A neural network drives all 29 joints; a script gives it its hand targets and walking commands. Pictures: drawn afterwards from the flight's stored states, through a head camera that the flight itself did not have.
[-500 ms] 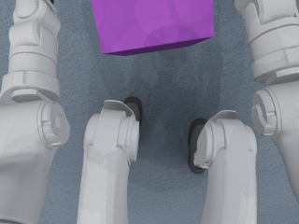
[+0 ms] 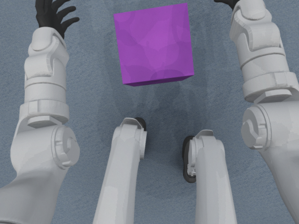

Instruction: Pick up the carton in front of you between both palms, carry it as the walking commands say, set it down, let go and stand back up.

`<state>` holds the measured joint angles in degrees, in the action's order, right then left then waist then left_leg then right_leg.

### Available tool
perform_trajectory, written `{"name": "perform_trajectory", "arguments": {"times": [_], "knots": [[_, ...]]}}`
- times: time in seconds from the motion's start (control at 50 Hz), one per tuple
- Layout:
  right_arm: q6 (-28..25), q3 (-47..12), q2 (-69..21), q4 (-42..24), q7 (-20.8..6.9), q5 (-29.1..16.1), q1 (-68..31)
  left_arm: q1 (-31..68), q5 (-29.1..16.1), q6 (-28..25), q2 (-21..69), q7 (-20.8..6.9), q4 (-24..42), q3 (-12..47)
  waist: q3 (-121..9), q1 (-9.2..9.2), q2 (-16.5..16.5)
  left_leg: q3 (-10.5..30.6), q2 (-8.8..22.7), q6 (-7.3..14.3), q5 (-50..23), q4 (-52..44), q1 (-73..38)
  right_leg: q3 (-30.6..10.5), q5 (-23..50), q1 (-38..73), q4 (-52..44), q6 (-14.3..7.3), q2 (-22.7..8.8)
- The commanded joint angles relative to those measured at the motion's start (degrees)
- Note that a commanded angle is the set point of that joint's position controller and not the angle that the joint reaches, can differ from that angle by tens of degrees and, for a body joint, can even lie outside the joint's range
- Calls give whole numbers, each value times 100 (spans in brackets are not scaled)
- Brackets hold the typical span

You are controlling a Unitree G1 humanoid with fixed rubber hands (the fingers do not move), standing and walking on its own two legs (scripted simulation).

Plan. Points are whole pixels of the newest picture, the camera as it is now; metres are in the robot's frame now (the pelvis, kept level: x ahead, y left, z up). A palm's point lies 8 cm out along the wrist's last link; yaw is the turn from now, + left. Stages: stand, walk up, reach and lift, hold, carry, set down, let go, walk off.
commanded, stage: set down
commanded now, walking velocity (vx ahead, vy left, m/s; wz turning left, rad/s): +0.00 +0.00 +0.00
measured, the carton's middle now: (154, 53) +0.52 +0.09 -0.38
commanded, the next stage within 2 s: let go in 0.36 s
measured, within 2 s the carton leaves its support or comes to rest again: neither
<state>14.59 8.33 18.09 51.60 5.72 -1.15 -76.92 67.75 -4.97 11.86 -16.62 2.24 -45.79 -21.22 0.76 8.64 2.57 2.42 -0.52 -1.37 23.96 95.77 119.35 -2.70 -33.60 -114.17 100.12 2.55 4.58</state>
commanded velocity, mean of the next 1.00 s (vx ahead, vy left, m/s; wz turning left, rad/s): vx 0.00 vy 0.00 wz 0.00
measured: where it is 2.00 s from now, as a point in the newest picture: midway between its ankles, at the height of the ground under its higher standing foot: (162, 157)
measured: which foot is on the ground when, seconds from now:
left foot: down 0.00-1.00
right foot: down 0.00-1.00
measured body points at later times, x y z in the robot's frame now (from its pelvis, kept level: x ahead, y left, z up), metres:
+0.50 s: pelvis +0.03 +0.01 +0.13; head +0.33 +0.04 +0.47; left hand +0.49 +0.30 +0.03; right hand +0.58 -0.09 +0.03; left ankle +0.12 +0.13 -0.47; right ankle +0.07 -0.13 -0.47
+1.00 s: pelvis +0.09 +0.02 +0.24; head +0.25 +0.03 +0.66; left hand +0.33 +0.28 +0.14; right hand +0.41 -0.16 +0.13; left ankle +0.12 +0.13 -0.47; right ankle +0.07 -0.13 -0.47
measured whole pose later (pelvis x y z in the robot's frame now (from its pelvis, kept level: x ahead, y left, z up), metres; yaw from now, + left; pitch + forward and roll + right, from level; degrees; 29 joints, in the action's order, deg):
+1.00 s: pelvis +0.09 +0.02 +0.24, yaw +2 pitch +23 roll -1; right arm 2.6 8.9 7.1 32.6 2.2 5.3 -13.1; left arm 6.8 -0.2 1.9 -12.3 -5.7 -28.9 -6.6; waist -2.4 4.6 -0.4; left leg 2.0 -1.7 0.8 13.5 39.7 49.3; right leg -4.7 -19.6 -43.7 40.0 2.5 0.9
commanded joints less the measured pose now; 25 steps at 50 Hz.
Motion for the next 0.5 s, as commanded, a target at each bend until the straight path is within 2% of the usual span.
{"name": "perform_trajectory", "arguments": {"times": [0.0, 0.2, 0.36, 0.42, 0.48], "knots": [[-26, 62, 467, -948, -11, 53, -1628, 1061, -13, -17, -899, -59, 884, -88, -6997, 398, 562, -915, -288, -161, -2630, -921, -5026, 781, 1494, 2928, -1347, 28, 326], [-132, 329, 353, -678, -196, 222, -1009, 630, 224, -65, -621, -203, 883, -144, -6476, 264, 242, -779, -280, -182, -3029, -2015, -5931, 675, 1764, 3205, -2542, 15, 299], [-294, 482, 231, -417, -333, 368, -681, 354, 494, -227, -445, -280, 665, -249, -6000, 207, 229, -709, -238, -163, -2939, -2944, -6363, 553, 1902, 3871, -3498, 32, 214], [-332, 585, 34, -502, -288, 557, -188, -44, 674, -292, -410, -396, 701, -254, -6191, 138, 200, -706, -237, -126, -3134, -3224, -6748, 516, 2218, 4368, -3831, 63, 198], [-359, 648, -275, -869, -142, 760, 562, -674, 886, -353, -426, -570, 903, -203, -6413, 82, 143, -687, -248, -61, -3474, -3497, -7311, 472, 2626, 4916, -4182, 108, 203]]}}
